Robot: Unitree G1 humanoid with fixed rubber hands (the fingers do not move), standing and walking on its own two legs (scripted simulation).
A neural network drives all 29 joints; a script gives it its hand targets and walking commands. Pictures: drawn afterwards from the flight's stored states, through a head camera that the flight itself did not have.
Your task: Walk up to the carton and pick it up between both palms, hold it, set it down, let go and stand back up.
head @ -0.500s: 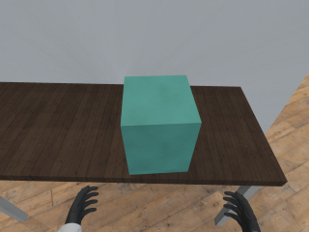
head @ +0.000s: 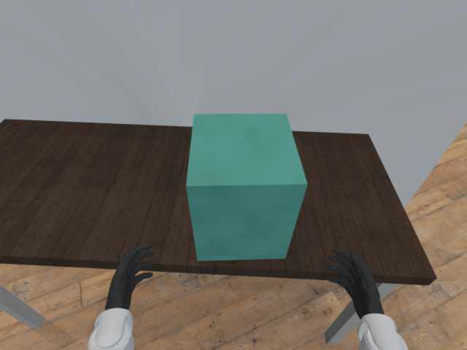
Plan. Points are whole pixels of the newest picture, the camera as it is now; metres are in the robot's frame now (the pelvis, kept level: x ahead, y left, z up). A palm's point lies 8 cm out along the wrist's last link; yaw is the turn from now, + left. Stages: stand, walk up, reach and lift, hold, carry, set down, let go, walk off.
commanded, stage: reach and lift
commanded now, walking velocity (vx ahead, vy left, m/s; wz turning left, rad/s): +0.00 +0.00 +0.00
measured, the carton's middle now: (241, 188) +0.44 +0.02 +0.01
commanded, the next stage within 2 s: none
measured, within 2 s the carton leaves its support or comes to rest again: neither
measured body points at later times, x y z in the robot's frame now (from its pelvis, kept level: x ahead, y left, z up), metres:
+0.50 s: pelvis +0.00 +0.00 +0.00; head -0.01 +0.02 +0.45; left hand +0.29 +0.22 +0.06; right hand +0.31 -0.19 +0.06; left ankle -0.01 +0.12 -0.75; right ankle -0.01 -0.11 -0.75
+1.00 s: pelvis -0.01 -0.01 +0.00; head +0.00 +0.00 +0.45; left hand +0.35 +0.21 +0.12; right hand +0.37 -0.19 +0.12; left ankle -0.01 +0.12 -0.75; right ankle -0.01 -0.11 -0.75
